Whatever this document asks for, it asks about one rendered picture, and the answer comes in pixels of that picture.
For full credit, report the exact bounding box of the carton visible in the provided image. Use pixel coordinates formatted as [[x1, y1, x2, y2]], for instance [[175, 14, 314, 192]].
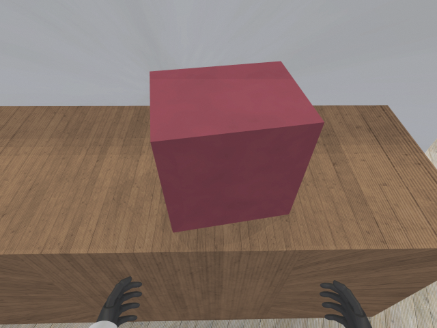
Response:
[[150, 61, 324, 233]]

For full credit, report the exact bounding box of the left robot hand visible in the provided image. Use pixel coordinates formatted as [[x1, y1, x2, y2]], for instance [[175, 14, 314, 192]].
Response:
[[96, 276, 142, 328]]

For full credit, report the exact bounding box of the pedestal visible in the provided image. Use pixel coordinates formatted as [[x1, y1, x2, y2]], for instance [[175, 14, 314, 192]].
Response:
[[0, 105, 437, 325]]

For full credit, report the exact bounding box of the right robot hand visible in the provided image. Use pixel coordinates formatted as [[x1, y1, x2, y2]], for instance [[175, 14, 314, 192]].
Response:
[[320, 280, 372, 328]]

